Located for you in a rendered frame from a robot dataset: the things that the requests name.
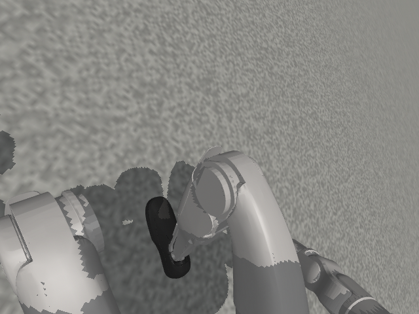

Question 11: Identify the right robot hand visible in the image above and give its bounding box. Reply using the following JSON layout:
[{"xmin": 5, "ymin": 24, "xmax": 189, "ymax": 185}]
[{"xmin": 292, "ymin": 239, "xmax": 307, "ymax": 253}]

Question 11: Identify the right robot foot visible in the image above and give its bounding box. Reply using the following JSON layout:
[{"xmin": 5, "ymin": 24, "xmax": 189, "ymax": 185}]
[{"xmin": 145, "ymin": 196, "xmax": 191, "ymax": 279}]

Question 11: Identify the right robot arm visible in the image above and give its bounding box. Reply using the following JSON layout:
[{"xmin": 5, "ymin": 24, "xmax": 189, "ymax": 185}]
[{"xmin": 297, "ymin": 248, "xmax": 393, "ymax": 314}]

